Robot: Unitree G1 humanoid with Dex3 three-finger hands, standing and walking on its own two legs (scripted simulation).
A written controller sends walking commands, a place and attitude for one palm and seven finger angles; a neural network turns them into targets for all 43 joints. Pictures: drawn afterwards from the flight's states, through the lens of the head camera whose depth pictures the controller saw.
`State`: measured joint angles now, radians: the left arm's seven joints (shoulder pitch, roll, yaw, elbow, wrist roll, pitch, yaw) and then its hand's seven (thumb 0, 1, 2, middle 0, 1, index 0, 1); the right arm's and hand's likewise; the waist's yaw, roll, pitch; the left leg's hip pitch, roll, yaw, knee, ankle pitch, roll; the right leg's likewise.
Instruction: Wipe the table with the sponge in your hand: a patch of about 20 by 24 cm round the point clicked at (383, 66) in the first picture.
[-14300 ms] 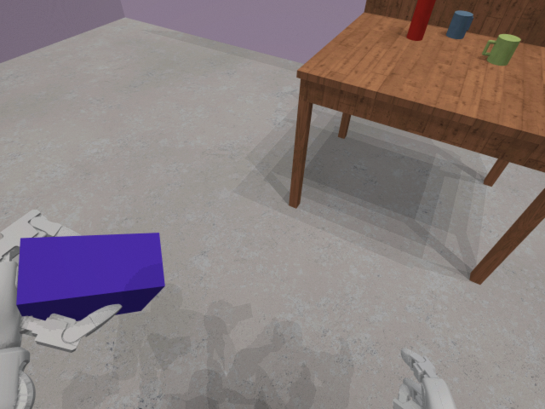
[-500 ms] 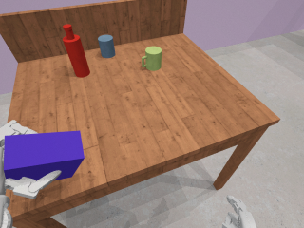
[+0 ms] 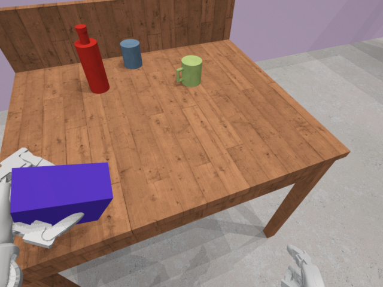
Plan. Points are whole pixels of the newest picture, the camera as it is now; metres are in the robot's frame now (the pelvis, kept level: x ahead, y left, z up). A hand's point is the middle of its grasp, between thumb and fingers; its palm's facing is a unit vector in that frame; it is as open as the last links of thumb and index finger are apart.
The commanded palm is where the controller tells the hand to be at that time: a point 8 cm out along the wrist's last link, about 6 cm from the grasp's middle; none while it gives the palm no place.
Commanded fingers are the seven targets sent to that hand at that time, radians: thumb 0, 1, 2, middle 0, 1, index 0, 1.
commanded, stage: shuffle to correct the standing spot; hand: left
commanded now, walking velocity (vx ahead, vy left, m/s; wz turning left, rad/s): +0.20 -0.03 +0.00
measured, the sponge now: (76, 197) +0.23 +0.21 +0.13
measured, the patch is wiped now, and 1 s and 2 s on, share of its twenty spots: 0.00 0.00 0.00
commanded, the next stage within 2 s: come to a stop and stand still in 0.20 s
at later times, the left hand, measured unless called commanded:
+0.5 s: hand (18, 172) +0.24 +0.29 +0.18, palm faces +0.48 -0.82 -0.31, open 9.8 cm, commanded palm +0.15 +0.29 +0.18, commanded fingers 0.00 0.10 1.30 -1.20 -1.60 -1.20 -1.60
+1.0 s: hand (11, 209) +0.19 +0.28 +0.15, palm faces +0.33 -0.88 -0.34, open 9.8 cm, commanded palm +0.14 +0.32 +0.18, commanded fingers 0.00 0.10 1.30 -1.20 -1.60 -1.20 -1.60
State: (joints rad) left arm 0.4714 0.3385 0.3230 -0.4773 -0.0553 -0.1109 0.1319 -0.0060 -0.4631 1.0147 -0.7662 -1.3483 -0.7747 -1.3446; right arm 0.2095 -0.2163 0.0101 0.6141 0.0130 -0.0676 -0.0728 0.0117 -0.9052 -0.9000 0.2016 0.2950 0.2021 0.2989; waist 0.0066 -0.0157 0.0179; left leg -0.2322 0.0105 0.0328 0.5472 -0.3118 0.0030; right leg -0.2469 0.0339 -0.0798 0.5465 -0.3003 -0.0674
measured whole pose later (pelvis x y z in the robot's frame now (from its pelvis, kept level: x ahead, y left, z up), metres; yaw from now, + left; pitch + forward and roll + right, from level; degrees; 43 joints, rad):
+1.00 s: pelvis -0.03 +0.05 +0.01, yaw -3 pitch -2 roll -1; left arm 0.44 0.33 0.31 -0.44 -0.04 -0.19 0.09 -0.01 -0.46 1.02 -0.77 -1.35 -0.78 -1.34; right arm 0.22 -0.20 0.02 0.59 0.01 -0.12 -0.02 0.01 -0.90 -0.90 0.20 0.30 0.20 0.30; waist 0.04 -0.02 0.04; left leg -0.23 -0.06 0.07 0.47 -0.22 0.09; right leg -0.19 0.00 -0.10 0.44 -0.23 -0.02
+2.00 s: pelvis -0.02 +0.03 +0.01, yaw -3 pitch +0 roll -1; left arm 0.41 0.38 0.35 -0.46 -0.05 -0.17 0.09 -0.01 -0.46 1.02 -0.77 -1.35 -0.78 -1.34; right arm 0.21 -0.17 0.04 0.57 0.00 -0.11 -0.04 0.01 -0.90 -0.90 0.20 0.30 0.20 0.30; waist 0.02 -0.03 0.03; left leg -0.21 -0.04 0.07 0.41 -0.21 0.07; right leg -0.17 0.02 -0.10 0.40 -0.22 -0.04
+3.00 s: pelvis -0.01 -0.04 +0.00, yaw -5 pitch -3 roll +3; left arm 0.36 0.39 0.35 -0.48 -0.05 -0.15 0.10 -0.01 -0.47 1.03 -0.77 -1.35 -0.78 -1.34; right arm 0.16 -0.16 0.01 0.58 0.01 -0.06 -0.02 0.01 -0.91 -0.90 0.20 0.29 0.20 0.30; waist 0.00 -0.08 0.09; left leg -0.23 -0.05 0.03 0.50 -0.23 0.02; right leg -0.36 0.06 0.00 0.97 -0.39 -0.02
